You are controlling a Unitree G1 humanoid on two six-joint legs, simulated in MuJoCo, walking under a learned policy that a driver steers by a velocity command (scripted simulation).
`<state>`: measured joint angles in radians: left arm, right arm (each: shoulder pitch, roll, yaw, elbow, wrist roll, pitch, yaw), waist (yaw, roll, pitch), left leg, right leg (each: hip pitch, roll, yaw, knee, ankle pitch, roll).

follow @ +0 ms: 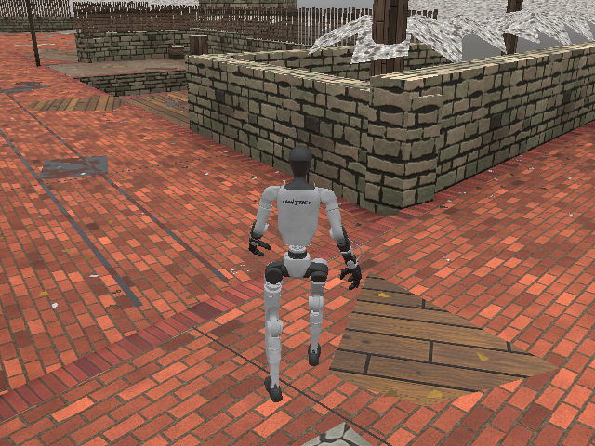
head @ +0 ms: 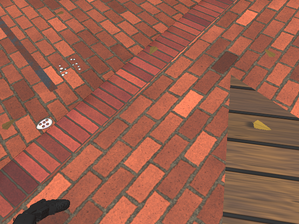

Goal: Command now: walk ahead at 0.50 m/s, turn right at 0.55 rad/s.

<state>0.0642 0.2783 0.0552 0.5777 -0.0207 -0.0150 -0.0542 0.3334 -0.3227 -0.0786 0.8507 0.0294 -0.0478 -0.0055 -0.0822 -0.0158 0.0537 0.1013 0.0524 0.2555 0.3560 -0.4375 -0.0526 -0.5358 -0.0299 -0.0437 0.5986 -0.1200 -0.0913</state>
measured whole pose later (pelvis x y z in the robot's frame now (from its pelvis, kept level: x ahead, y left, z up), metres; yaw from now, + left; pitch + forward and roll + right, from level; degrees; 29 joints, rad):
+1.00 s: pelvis +0.60 +0.03 +0.01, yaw +24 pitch +3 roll +1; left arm 0.12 0.27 -0.03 0.69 0.03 -0.09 -0.02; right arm 0.35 -0.30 -0.06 0.70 -0.05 -0.11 0.10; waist -0.06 -0.02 0.00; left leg -0.13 -0.12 -0.20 0.52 -0.42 0.04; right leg -0.48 -0.04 0.03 0.50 -0.01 0.01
